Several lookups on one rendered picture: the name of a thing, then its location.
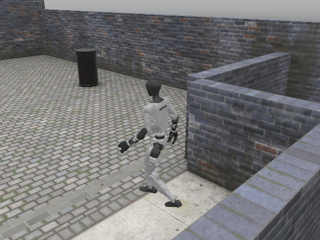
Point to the right robot shin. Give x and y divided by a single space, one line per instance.
149 183

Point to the right robot upper arm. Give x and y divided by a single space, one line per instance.
171 109

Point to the left robot forearm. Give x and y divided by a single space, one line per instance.
138 137

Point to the left robot hand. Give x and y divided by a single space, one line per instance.
124 146

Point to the right robot forearm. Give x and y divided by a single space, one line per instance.
174 125

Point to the right robot hand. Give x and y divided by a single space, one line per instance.
171 134

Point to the left robot upper arm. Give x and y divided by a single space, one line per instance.
148 110

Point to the robot left foot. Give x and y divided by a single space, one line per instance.
177 204

